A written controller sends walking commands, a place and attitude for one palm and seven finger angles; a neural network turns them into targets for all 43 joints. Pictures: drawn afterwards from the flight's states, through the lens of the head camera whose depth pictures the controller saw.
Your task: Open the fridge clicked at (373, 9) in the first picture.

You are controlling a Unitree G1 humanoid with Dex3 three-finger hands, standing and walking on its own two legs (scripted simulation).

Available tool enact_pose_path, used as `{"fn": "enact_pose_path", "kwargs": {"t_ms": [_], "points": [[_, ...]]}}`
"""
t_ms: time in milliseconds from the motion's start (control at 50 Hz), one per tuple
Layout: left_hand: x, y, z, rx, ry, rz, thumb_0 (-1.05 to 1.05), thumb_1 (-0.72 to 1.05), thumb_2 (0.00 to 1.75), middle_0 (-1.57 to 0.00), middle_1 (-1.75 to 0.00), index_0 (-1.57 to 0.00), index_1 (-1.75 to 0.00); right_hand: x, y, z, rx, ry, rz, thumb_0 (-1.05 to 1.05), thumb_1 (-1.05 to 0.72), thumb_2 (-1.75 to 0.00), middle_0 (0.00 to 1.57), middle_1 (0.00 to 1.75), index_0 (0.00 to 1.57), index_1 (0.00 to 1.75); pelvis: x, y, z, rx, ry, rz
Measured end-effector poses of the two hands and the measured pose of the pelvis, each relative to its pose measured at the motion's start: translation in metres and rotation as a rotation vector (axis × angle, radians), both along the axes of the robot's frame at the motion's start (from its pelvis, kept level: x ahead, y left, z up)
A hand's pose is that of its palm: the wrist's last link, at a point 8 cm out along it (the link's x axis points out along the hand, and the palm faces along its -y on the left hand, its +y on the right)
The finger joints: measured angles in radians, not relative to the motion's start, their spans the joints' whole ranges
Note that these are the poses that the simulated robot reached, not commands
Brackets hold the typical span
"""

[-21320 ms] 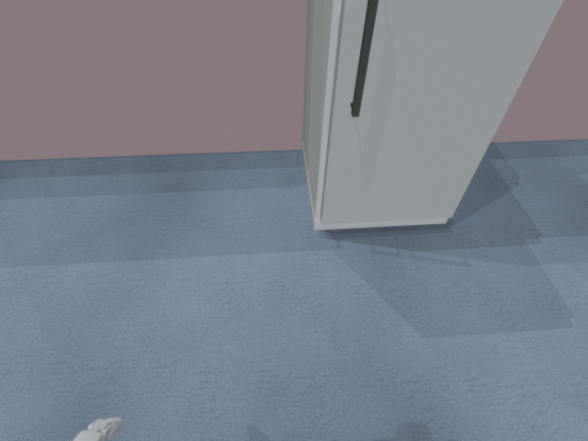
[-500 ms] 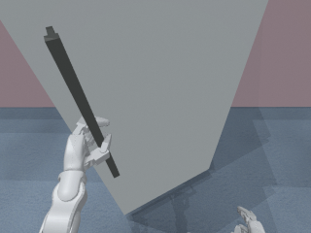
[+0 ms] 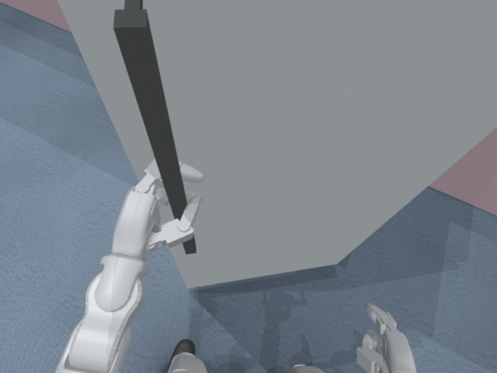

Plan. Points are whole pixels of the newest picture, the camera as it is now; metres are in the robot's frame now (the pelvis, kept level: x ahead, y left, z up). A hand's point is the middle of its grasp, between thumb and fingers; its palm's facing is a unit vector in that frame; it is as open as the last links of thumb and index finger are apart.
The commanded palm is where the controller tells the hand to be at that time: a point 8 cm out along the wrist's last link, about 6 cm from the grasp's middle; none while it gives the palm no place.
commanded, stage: walk backward, drawing the door open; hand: left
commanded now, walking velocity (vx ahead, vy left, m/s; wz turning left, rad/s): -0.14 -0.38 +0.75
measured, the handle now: (174, 178) +0.35 +0.13 +0.11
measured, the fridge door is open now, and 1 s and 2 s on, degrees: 37 61 60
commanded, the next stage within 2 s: stop walking and hold the door back in 0.80 s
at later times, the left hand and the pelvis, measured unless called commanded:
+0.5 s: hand (221, 274) +0.23 +0.06 +0.08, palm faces +0.54 -0.80 -0.25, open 6.1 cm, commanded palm +0.18 +0.08 +0.08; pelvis +0.03 -0.23 +0.00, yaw +27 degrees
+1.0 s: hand (285, 361) +0.14 -0.02 +0.08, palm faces +0.90 -0.37 -0.23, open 6.2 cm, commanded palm +0.10 -0.01 +0.07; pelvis +0.12 -0.40 -0.02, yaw +48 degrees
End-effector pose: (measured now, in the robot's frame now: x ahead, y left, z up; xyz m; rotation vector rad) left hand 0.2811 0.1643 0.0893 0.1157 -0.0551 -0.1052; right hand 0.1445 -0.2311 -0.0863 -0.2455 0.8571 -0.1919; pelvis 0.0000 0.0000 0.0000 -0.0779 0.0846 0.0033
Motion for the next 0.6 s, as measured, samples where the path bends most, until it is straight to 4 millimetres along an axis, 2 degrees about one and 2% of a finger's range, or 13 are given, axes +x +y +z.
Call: {"fn": "enact_pose_path", "kwargs": {"t_ms": [60, 160, 260, 340, 380, 440, 520, 600], "points": [[-0.008, -0.008, 0.000, 0.050, -0.029, 0.128, -0.01, 0.65, 0.82, -0.43, -1.38, -0.32, -1.40, 0.030, -0.029, -0.015, 0.039, -0.078, 0.042, 0.01, -0.92, -0.90, 0.20, 0.30, 0.21, 0.30, -0.003, -0.038, -0.015, 0.037, -0.012, 0.042], [-0.030, -0.022, 0.006, 0.093, 0.047, 0.289, -0.01, 0.66, 0.81, -0.42, -1.35, -0.28, -1.40, 0.060, -0.060, -0.030, 0.092, -0.073, 0.082, 0.01, -0.92, -0.90, 0.20, 0.30, 0.20, 0.30, 0.004, -0.078, -0.013, 0.071, -0.037, 0.157], [-0.052, -0.038, 0.007, 0.095, 0.053, 0.411, -0.01, 0.68, 0.82, -0.42, -1.35, -0.28, -1.40, 0.086, -0.069, -0.031, 0.071, -0.038, 0.221, 0.01, -0.91, -0.90, 0.20, 0.30, 0.20, 0.30, 0.017, -0.117, -0.009, 0.125, -0.025, 0.268], [-0.066, -0.049, 0.004, 0.076, 0.016, 0.501, 0.00, 0.69, 0.84, -0.43, -1.37, -0.29, -1.40, 0.107, -0.070, -0.035, 0.063, -0.051, 0.332, 0.01, -0.91, -0.90, 0.20, 0.30, 0.20, 0.30, 0.021, -0.145, -0.016, 0.118, -0.022, 0.306], [-0.071, -0.054, 0.002, 0.092, -0.009, 0.544, 0.00, 0.69, 0.84, -0.44, -1.38, -0.29, -1.40, 0.113, -0.072, -0.036, 0.069, -0.057, 0.376, 0.01, -0.91, -0.90, 0.20, 0.30, 0.20, 0.30, 0.019, -0.164, -0.019, 0.127, -0.045, 0.329], [-0.081, -0.063, 0.004, 0.118, 0.016, 0.622, -0.01, 0.69, 0.83, -0.44, -1.39, -0.28, -1.40, 0.118, -0.084, -0.029, 0.082, -0.008, 0.465, 0.01, -0.91, -0.90, 0.20, 0.30, 0.20, 0.30, 0.023, -0.197, -0.009, 0.107, -0.077, 0.410], [-0.099, -0.080, 0.008, 0.128, 0.067, 0.725, -0.01, 0.70, 0.82, -0.43, -1.38, -0.27, -1.40, 0.129, -0.114, -0.022, 0.068, 0.036, 0.547, 0.01, -0.91, -0.90, 0.20, 0.30, 0.21, 0.30, 0.038, -0.239, 0.001, 0.049, -0.081, 0.475], [-0.116, -0.099, 0.007, 0.143, 0.060, 0.868, -0.01, 0.69, 0.82, -0.43, -1.36, -0.27, -1.40, 0.154, -0.154, -0.027, 0.077, 0.039, 0.584, 0.01, -0.91, -0.90, 0.21, 0.30, 0.21, 0.30, 0.066, -0.285, -0.009, 0.042, -0.082, 0.530]]}}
